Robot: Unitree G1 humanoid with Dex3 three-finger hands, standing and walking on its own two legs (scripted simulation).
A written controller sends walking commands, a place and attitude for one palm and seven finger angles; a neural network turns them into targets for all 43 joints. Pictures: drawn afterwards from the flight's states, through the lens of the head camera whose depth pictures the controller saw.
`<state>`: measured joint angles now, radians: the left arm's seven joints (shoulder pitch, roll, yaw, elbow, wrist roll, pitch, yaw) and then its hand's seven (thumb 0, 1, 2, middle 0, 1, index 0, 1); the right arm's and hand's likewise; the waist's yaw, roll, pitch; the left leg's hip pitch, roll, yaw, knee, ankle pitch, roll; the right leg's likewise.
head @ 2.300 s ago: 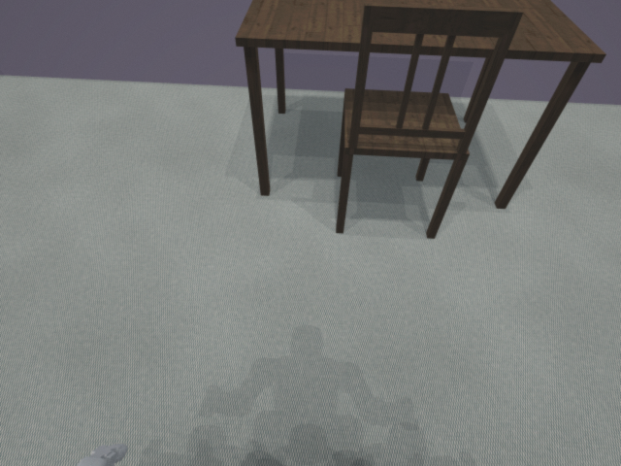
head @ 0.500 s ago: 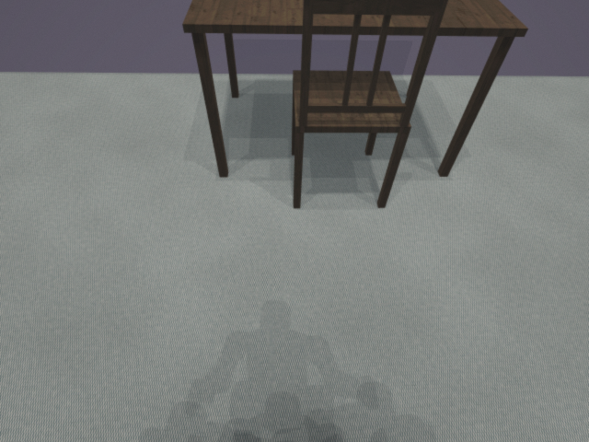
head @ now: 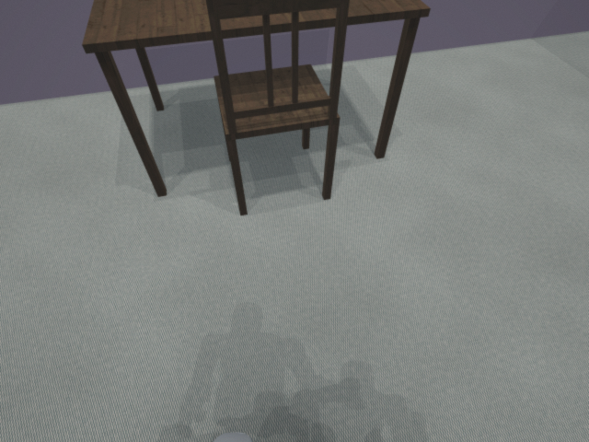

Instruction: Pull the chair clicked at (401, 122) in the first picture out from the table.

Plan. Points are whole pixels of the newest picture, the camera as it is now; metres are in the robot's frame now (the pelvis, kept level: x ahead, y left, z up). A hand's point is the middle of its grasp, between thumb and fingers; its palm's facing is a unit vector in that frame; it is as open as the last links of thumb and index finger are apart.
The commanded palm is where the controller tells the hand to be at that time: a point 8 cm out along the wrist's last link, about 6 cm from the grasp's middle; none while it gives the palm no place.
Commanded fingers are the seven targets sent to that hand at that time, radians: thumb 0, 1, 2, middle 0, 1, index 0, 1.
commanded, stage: walk to a spot facing it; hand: left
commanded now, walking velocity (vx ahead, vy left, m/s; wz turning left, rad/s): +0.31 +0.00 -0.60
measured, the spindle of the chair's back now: (268, 64) +1.15 +0.20 -0.09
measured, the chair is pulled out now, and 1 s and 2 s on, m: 0.00 0.00 0.00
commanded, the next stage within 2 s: turn to face it in 1.42 s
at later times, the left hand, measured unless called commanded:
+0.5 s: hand (220, 324) +0.33 +0.18 -0.18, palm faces -0.36 -0.92 -0.14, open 7.4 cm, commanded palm none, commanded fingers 0.00 0.90 0.90 -0.20 -0.30 -0.20 -0.30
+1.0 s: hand (262, 252) +0.51 +0.13 -0.19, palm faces -0.46 -0.86 -0.20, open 7.3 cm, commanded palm none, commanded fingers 0.00 0.90 0.90 -0.20 -0.30 -0.20 -0.30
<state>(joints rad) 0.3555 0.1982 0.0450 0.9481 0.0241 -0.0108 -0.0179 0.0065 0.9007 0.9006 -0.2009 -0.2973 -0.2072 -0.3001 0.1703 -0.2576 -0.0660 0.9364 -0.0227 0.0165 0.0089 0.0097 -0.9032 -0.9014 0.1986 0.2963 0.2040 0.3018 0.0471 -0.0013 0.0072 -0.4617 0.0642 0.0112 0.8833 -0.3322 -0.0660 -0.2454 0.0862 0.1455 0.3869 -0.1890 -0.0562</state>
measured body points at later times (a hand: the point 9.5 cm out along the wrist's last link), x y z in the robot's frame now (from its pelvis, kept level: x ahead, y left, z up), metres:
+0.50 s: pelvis +0.15 +0.04 -0.01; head +0.20 +0.06 +0.44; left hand +0.35 +0.23 -0.16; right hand -0.01 -0.15 -0.14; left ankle +0.04 +0.15 -0.75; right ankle +0.22 -0.13 -0.68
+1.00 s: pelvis +0.37 -0.03 -0.02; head +0.40 -0.02 +0.43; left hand +0.53 +0.17 -0.17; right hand +0.35 -0.29 -0.14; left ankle +0.50 +0.04 -0.74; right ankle +0.27 -0.11 -0.75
